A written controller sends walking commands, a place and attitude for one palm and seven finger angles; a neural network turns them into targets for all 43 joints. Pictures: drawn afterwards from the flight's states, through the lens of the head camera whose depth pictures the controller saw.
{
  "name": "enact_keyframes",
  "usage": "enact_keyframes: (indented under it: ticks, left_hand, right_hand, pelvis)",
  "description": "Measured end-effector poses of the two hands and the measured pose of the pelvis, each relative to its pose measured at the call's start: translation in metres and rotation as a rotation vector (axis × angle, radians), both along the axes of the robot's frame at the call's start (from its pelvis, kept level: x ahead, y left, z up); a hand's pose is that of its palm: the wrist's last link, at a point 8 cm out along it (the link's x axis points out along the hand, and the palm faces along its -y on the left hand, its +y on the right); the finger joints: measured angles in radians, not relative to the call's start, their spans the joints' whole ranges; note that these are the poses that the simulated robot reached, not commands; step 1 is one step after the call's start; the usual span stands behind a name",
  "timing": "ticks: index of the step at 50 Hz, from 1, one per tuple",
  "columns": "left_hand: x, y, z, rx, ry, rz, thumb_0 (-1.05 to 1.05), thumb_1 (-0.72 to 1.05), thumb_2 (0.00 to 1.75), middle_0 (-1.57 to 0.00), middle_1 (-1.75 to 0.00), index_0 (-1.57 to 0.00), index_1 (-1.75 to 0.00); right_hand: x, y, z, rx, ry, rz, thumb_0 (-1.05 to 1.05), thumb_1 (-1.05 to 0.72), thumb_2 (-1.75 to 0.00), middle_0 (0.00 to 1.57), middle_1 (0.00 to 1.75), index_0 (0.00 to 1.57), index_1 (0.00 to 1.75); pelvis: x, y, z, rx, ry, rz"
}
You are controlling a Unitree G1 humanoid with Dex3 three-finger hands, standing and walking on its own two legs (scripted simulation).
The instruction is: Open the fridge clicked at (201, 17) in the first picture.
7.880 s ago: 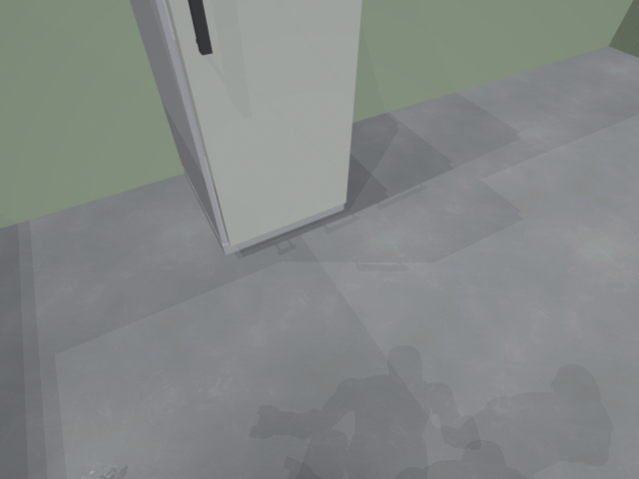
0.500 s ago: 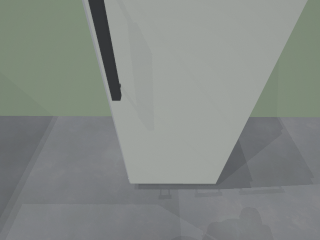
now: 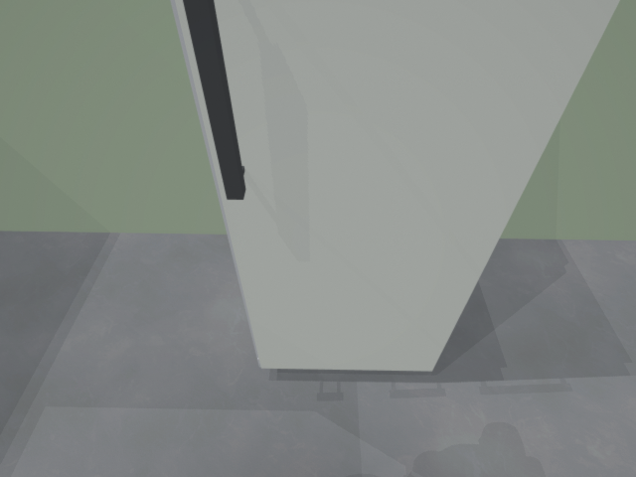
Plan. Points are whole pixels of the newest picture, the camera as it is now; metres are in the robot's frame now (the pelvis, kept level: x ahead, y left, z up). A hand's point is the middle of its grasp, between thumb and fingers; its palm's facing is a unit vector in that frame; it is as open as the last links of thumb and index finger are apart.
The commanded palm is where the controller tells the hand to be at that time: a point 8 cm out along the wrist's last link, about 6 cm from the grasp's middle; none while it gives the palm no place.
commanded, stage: look again from close up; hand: left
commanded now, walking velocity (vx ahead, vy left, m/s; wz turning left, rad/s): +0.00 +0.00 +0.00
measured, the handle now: (219, 77) +0.53 +0.15 +0.26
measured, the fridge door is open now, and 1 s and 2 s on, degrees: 0 0 0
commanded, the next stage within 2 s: none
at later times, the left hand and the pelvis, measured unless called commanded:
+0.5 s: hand out of the picture +0.03 +0.26 -0.15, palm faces -0.02 -0.95 -0.32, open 7.4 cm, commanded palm none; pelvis -0.03 +0.03 +0.01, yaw +0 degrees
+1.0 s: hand out of the picture -0.02 +0.23 -0.17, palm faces -0.03 -0.97 -0.24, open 7.4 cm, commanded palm none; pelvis -0.03 +0.04 +0.01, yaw +0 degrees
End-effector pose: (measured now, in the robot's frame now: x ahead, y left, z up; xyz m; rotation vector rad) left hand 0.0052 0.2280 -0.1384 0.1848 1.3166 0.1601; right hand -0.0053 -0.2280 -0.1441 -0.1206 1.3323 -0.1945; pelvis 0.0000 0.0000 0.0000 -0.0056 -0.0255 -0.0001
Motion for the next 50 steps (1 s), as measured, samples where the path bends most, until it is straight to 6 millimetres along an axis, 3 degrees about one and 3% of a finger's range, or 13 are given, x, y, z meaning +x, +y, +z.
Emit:
enact_keyframes:
  ticks: [9,16,26,37,50]
  left_hand:
    - [0.036,0.039,0.011,0.054,-0.146,-0.035,0.01,0.90,0.90,-0.21,-0.30,-0.20,-0.30]
    - [0.042,0.063,0.023,0.086,-0.193,-0.062,0.01,0.90,0.90,-0.21,-0.30,-0.20,-0.30]
    - [0.010,0.080,0.023,0.097,-0.114,-0.065,0.01,0.90,0.90,-0.21,-0.30,-0.20,-0.30]
    - [-0.029,0.073,0.012,0.060,0.018,-0.044,0.01,0.90,0.90,-0.21,-0.30,-0.20,-0.30]
    - [-0.031,0.052,0.005,0.014,0.029,-0.032,0.01,0.90,0.90,-0.21,-0.30,-0.20,-0.30]
  right_hand:
    - [0.054,-0.017,0.018,-0.081,-0.183,0.058,0.01,-0.91,-0.90,0.20,0.30,0.19,0.30]
    - [0.067,-0.017,0.032,-0.101,-0.247,0.100,0.01,-0.91,-0.90,0.20,0.30,0.20,0.30]
    - [0.035,-0.013,0.029,-0.097,-0.158,0.105,0.01,-0.91,-0.90,0.20,0.30,0.20,0.30]
    - [-0.011,-0.003,0.020,-0.074,-0.012,0.066,0.01,-0.91,-0.90,0.20,0.30,0.20,0.30]
    - [-0.012,0.016,0.015,-0.036,-0.002,0.047,0.01,-0.91,-0.90,0.20,0.30,0.20,0.30]
  pelvis:
    - [-0.008,0.013,0.000,0.002,-0.032,-0.012]
    - [-0.022,0.022,0.003,0.001,-0.038,-0.013]
    - [-0.034,0.031,0.006,0.001,-0.025,-0.007]
    - [-0.035,0.036,0.007,0.001,-0.021,-0.005]
    - [-0.033,0.037,0.008,0.000,-0.022,-0.005]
